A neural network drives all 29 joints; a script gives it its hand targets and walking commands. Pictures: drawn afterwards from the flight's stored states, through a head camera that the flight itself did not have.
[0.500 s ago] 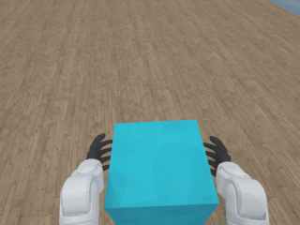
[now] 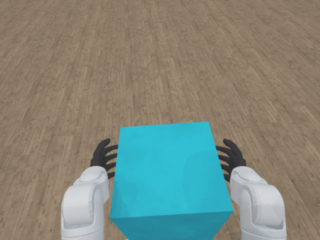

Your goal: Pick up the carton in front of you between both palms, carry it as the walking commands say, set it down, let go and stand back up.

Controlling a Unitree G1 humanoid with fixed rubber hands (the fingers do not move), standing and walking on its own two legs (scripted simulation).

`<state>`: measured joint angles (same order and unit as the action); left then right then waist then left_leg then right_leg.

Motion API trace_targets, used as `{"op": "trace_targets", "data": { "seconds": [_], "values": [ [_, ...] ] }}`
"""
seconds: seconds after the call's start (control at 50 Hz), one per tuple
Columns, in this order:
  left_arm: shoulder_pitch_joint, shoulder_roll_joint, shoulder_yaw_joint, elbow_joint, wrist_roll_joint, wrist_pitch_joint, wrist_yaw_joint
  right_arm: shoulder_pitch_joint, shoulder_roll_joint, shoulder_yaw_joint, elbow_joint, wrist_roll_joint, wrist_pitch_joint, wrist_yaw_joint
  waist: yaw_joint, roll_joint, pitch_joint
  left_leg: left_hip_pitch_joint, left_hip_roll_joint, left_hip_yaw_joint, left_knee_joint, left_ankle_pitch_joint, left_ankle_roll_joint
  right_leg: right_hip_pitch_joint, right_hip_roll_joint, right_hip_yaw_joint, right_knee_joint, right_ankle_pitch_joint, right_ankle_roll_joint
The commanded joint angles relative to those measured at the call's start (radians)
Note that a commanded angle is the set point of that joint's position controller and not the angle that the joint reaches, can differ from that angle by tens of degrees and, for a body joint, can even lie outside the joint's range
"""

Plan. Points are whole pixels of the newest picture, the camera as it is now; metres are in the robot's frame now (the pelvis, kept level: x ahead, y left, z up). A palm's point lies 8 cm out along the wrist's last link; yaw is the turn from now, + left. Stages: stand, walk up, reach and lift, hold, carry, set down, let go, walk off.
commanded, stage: carry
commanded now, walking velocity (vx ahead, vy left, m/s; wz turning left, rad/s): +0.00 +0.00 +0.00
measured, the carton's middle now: (168, 186) +0.27 +0.00 -0.01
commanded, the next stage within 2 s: hold in 2.00 s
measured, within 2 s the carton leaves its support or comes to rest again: neither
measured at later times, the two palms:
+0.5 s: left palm (111, 100) +0.51 +0.17 +0.07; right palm (209, 99) +0.50 -0.13 +0.07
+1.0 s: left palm (118, 90) +0.56 +0.16 +0.07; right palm (212, 90) +0.55 -0.14 +0.07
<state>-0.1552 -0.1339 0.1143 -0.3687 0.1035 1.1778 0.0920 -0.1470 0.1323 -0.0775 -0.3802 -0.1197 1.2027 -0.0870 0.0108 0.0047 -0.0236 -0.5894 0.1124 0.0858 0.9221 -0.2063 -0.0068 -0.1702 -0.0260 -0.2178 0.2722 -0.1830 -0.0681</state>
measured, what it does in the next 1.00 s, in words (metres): walks ahead: left foot, then right foot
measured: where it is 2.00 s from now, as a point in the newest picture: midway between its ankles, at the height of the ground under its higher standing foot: outside the picture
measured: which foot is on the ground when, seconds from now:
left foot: up 0.00-0.18, down 0.20-1.00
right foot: down 0.00-0.22, up 0.24-0.42, down 0.44-1.00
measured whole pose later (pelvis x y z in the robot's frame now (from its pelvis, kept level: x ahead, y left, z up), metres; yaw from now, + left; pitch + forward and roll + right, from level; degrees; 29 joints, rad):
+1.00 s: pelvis +0.29 +0.01 -0.02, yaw -1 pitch +4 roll +0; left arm -0.17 -0.13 0.11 -0.30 0.13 1.20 0.08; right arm -0.15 0.13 -0.09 -0.31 -0.12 1.22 -0.08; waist 0.00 0.00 -0.12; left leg -0.30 0.06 0.19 0.56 -0.32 0.02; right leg -0.22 -0.06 -0.14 0.54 -0.37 0.01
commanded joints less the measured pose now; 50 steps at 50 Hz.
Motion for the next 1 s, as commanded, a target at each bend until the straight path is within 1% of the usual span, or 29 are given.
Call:
{"op": "trace_targets", "data": {
  "seconds": [0.0,0.04,0.08,0.12,0.14,0.16,0.18,0.2,0.22,0.24,0.26,0.28,0.3,0.32,0.34,0.38,0.4,0.42,0.44,0.46,0.48,0.5,0.54,0.58,0.64,0.7,0.76,0.9,0.98],
  "values": [
    [-0.396,-0.913,-0.714,-0.086,-0.421,0.017,-0.282,-0.441,0.932,0.721,-0.099,0.397,-0.026,0.225,0.003,-0.131,-0.264,-0.043,-0.020,0.050,-0.151,0.062,-0.018,0.281,-0.226,0.114,-0.050,0.494,-0.061],
    [-0.367,-0.883,-0.703,-0.075,-0.408,0.027,-0.279,-0.421,0.907,0.717,-0.098,0.395,-0.013,0.223,0.002,-0.150,-0.237,0.002,-0.051,0.087,-0.264,0.112,-0.017,0.273,-0.204,0.062,-0.015,0.639,-0.042],
    [-0.342,-0.864,-0.691,-0.056,-0.391,0.036,-0.276,-0.415,0.887,0.716,-0.093,0.399,0.003,0.227,0.005,-0.170,-0.224,0.061,-0.084,0.119,-0.361,0.194,-0.014,0.278,-0.186,0.027,0.014,0.721,-0.017],
    [-0.335,-0.857,-0.684,-0.040,-0.378,0.043,-0.273,-0.421,0.874,0.714,-0.085,0.408,0.015,0.236,0.005,-0.172,-0.221,0.164,-0.108,0.151,-0.448,0.276,-0.010,0.264,-0.171,0.001,0.086,0.705,0.012],
    [-0.343,-0.854,-0.682,-0.034,-0.376,0.045,-0.273,-0.420,0.872,0.712,-0.077,0.411,0.019,0.241,-0.007,-0.155,-0.230,0.273,-0.121,0.169,-0.525,0.339,-0.008,0.225,-0.158,-0.023,0.168,0.694,0.037],
    [-0.350,-0.850,-0.681,-0.028,-0.373,0.048,-0.273,-0.427,0.868,0.706,-0.071,0.412,0.021,0.246,-0.017,-0.116,-0.245,0.410,-0.117,0.169,-0.620,0.451,-0.008,0.167,-0.133,-0.043,0.266,0.657,0.073],
    [-0.361,-0.850,-0.683,-0.020,-0.368,0.048,-0.274,-0.445,0.857,0.698,-0.067,0.411,0.024,0.252,-0.019,-0.072,-0.298,0.591,-0.005,0.071,-0.590,0.695,-0.001,0.058,-0.109,-0.021,0.373,0.442,0.109],
    [-0.396,-0.854,-0.704,-0.030,-0.380,0.056,-0.272,-0.429,0.857,0.683,-0.040,0.400,0.024,0.257,-0.033,0.104,-0.425,0.881,0.227,-0.148,-0.425,1.167,0.124,-0.151,-0.064,0.041,0.579,0.003,0.133],
    [-0.385,-0.856,-0.712,-0.023,-0.385,0.058,-0.273,-0.384,0.875,0.673,0.003,0.399,0.018,0.258,-0.039,0.204,-0.485,0.943,0.299,-0.257,-0.448,1.318,0.227,-0.245,0.013,0.113,0.705,-0.396,0.137],
    [-0.384,-0.879,-0.720,-0.023,-0.386,0.050,-0.274,-0.367,0.894,0.670,0.006,0.402,0.005,0.261,-0.033,0.180,-0.487,0.887,0.308,-0.242,-0.506,1.165,0.245,-0.263,-0.010,0.181,0.726,-0.427,0.122],
    [-0.417,-0.908,-0.731,-0.035,-0.392,0.040,-0.277,-0.378,0.934,0.674,0.005,0.403,-0.007,0.263,-0.026,0.150,-0.477,0.831,0.281,-0.215,-0.552,0.971,0.218,-0.249,-0.038,0.215,0.656,-0.413,0.104],
    [-0.443,-0.942,-0.746,-0.043,-0.403,0.030,-0.279,-0.408,0.962,0.675,-0.009,0.405,-0.018,0.263,-0.015,0.131,-0.446,0.739,0.252,-0.170,-0.597,0.782,0.182,-0.202,-0.072,0.220,0.504,-0.402,0.096],
    [-0.471,-0.964,-0.750,-0.051,-0.413,0.019,-0.278,-0.438,0.987,0.677,-0.024,0.409,-0.025,0.262,-0.012,0.123,-0.409,0.660,0.210,-0.135,-0.621,0.702,0.147,-0.144,-0.060,0.196,0.401,-0.378,0.095],
    [-0.466,-0.981,-0.759,-0.051,-0.420,0.012,-0.275,-0.445,0.992,0.678,-0.033,0.412,-0.031,0.263,-0.011,0.136,-0.424,0.650,0.196,-0.097,-0.626,0.607,0.138,-0.109,-0.040,0.170,0.336,-0.334,0.094],
    [-0.452,-0.987,-0.766,-0.057,-0.419,0.004,-0.272,-0.433,0.995,0.679,-0.038,0.415,-0.037,0.263,-0.015,0.135,-0.440,0.646,0.184,-0.075,-0.624,0.537,0.134,-0.083,-0.029,0.151,0.297,-0.281,0.094],
    [-0.421,-0.989,-0.774,-0.064,-0.410,-0.007,-0.266,-0.411,0.986,0.680,-0.053,0.414,-0.046,0.265,-0.016,0.127,-0.457,0.638,0.156,-0.025,-0.595,0.482,0.123,-0.044,-0.031,0.111,0.210,-0.150,0.098],
    [-0.407,-0.985,-0.774,-0.069,-0.406,-0.009,-0.264,-0.407,0.976,0.681,-0.061,0.413,-0.048,0.266,-0.013,0.115,-0.456,0.613,0.136,0.005,-0.572,0.458,0.110,-0.007,-0.040,0.097,0.139,-0.039,0.102],
    [-0.404,-0.974,-0.773,-0.078,-0.405,-0.009,-0.264,-0.403,0.965,0.682,-0.067,0.412,-0.049,0.266,-0.015,0.105,-0.445,0.570,0.117,0.022,-0.557,0.394,0.093,0.034,-0.056,0.097,0.099,0.061,0.108],
    [-0.408,-0.959,-0.770,-0.090,-0.407,-0.004,-0.265,-0.401,0.952,0.682,-0.068,0.409,-0.048,0.265,-0.016,0.094,-0.431,0.514,0.104,0.028,-0.547,0.303,0.072,0.072,-0.095,0.118,0.088,0.124,0.112],
    [-0.418,-0.944,-0.763,-0.092,-0.406,0.003,-0.266,-0.417,0.936,0.685,-0.078,0.409,-0.042,0.264,-0.017,0.053,-0.395,0.493,0.081,0.042,-0.527,0.232,0.049,0.039,-0.153,0.164,0.097,0.197,0.106],
    [-0.433,-0.926,-0.752,-0.079,-0.400,0.009,-0.266,-0.442,0.925,0.695,-0.081,0.414,-0.030,0.263,-0.021,-0.004,-0.362,0.474,0.058,0.030,-0.518,0.261,0.036,0.027,-0.165,0.159,0.157,0.261,0.097],
    [-0.423,-0.910,-0.741,-0.061,-0.399,0.020,-0.266,-0.437,0.906,0.688,-0.067,0.410,-0.019,0.261,-0.018,-0.023,-0.348,0.464,0.060,0.022,-0.489,0.318,0.033,0.030,-0.166,0.157,0.172,0.300,0.091],
    [-0.374,-0.882,-0.720,-0.003,-0.387,0.036,-0.267,-0.416,0.871,0.678,-0.036,0.401,0.002,0.259,-0.014,-0.033,-0.333,0.467,0.061,0.011,-0.440,0.417,0.030,0.019,-0.161,0.159,0.187,0.376,0.086],
    [-0.348,-0.866,-0.701,0.048,-0.370,0.047,-0.268,-0.403,0.858,0.673,0.008,0.392,0.017,0.259,-0.013,-0.039,-0.327,0.455,0.059,0.011,-0.401,0.507,0.027,0.023,-0.155,0.154,0.216,0.491,0.086],
    [-0.371,-0.884,-0.692,0.085,-0.366,0.048,-0.272,-0.432,0.873,0.674,0.043,0.394,0.022,0.265,-0.013,-0.038,-0.325,0.443,0.051,0.019,-0.377,0.530,0.017,0.025,-0.152,0.150,0.235,0.560,0.088],
    [-0.439,-0.915,-0.701,0.062,-0.384,0.041,-0.274,-0.497,0.904,0.684,0.025,0.413,0.015,0.266,-0.013,-0.032,-0.329,0.441,0.050,0.021,-0.372,0.510,0.014,0.028,-0.150,0.150,0.240,0.556,0.084],
    [-0.465,-0.929,-0.707,0.035,-0.397,0.037,-0.271,-0.514,0.919,0.688,0.004,0.422,0.009,0.262,-0.013,-0.023,-0.352,0.452,0.051,0.019,-0.365,0.492,0.018,0.037,-0.149,0.151,0.249,0.533,0.079],
    [-0.445,-0.923,-0.714,0.011,-0.399,0.038,-0.268,-0.480,0.915,0.684,-0.011,0.415,0.008,0.255,-0.012,-0.014,-0.372,0.462,0.055,0.013,-0.364,0.457,0.027,0.033,-0.143,0.151,0.254,0.455,0.069],
    [-0.406,-0.932,-0.717,0.036,-0.385,0.032,-0.273,-0.442,0.924,0.684,0.012,0.401,0.002,0.260,-0.012,-0.010,-0.353,0.453,0.058,0.008,-0.379,0.423,0.030,0.021,-0.142,0.154,0.243,0.395,0.067]
  ]
}}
